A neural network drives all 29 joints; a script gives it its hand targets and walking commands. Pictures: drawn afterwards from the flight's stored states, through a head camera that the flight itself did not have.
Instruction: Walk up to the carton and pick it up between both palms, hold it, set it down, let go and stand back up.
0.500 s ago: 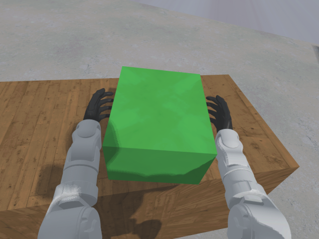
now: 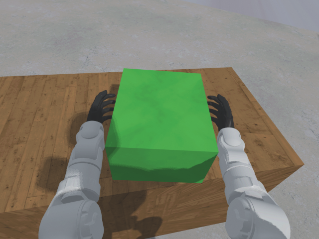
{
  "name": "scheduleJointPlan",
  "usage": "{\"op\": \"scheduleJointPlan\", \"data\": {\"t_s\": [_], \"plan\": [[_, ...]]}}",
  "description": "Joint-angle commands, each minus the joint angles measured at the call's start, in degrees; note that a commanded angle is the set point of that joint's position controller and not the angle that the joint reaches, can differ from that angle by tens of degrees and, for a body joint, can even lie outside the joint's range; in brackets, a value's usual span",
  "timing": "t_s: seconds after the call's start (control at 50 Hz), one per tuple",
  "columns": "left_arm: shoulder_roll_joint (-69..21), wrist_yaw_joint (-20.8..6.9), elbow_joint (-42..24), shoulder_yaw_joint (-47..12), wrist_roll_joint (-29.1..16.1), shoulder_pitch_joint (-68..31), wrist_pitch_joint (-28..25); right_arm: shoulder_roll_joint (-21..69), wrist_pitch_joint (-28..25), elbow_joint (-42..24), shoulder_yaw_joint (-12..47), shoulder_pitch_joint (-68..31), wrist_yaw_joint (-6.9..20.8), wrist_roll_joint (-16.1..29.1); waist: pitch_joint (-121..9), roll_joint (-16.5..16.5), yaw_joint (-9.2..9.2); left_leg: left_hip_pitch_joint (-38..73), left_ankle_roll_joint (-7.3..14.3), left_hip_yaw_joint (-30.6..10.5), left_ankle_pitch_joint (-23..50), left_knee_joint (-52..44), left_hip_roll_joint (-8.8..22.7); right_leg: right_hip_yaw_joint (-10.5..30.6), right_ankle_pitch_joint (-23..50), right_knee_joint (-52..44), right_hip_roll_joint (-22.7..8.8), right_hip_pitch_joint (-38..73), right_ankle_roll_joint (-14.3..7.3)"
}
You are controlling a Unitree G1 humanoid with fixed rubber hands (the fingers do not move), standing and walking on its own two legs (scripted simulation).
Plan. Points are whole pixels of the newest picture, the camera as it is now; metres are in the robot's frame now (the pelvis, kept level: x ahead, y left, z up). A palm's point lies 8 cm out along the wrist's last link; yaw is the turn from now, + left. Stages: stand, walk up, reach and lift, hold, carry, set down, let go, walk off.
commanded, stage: set down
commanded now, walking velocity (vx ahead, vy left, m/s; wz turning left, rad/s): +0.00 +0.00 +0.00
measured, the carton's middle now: (160, 122) +0.44 +0.01 +0.04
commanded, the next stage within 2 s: none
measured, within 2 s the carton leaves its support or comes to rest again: rests again in 0.96 s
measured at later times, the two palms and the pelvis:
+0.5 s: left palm (98, 125) +0.40 +0.18 +0.06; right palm (220, 127) +0.41 -0.15 +0.07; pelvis +0.01 +0.00 +0.00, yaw +0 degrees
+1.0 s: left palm (98, 129) +0.40 +0.18 +0.04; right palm (219, 130) +0.41 -0.15 +0.06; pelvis +0.00 +0.01 +0.00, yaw +0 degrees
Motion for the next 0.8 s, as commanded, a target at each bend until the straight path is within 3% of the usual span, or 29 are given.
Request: {"op": "scheduleJointPlan", "data": {"t_s": [0.0,0.44,0.78], "plan": [[-27.18,-3.82,-5.04,-14.15,-1.01,-34.09,-3.62,25.69,-4.62,-6.72,15.29,-35.08,7.66,-2.02,-29.84,2.82,0.42,9.07,-0.5,6.11,23.79,2.46,-2.74,-4.34,26.09,3.05,0.9,12.43,2.67],[-28.38,-3.01,1.47,-13.21,-0.77,-34.51,-10.1,27.43,-8.13,-1.84,13.0,-34.09,8.09,-5.72,-34.19,2.91,0.09,5.64,-0.95,6.1,26.74,4.11,-2.12,-4.1,30.84,4.94,0.51,11.09,2.42],[-27.88,-2.64,6.31,-11.1,0.5,-34.73,-14.94,27.35,-10.61,1.74,10.67,-33.04,8.46,-8.34,-34.7,2.56,0.01,2.0,-0.67,6.32,23.95,3.42,-1.87,-3.7,29.08,4.92,0.15,10.41,2.17]]}}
